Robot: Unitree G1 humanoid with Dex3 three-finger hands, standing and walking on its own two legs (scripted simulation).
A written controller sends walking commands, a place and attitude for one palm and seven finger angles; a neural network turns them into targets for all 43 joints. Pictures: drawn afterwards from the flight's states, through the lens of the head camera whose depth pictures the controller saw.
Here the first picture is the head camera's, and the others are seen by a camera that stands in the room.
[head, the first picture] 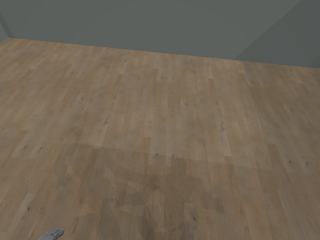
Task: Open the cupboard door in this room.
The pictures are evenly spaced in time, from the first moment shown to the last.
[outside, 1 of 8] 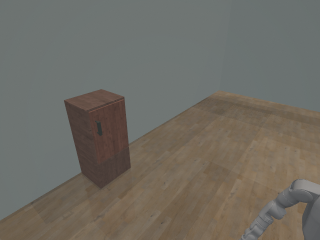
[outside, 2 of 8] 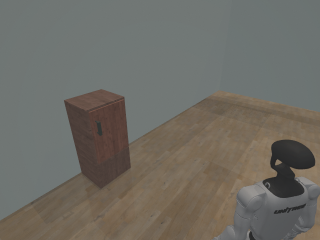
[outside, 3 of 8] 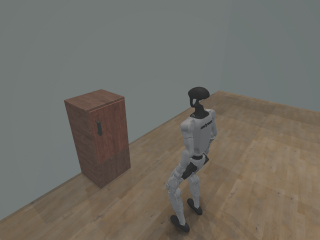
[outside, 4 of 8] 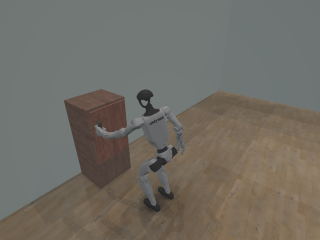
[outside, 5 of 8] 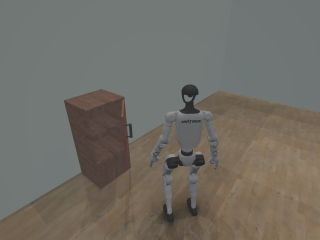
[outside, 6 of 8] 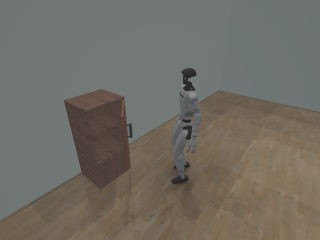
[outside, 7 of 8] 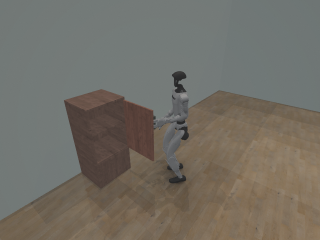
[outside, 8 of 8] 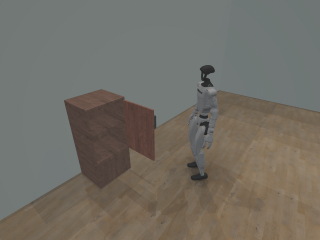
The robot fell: no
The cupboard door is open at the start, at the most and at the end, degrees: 0 93 90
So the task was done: yes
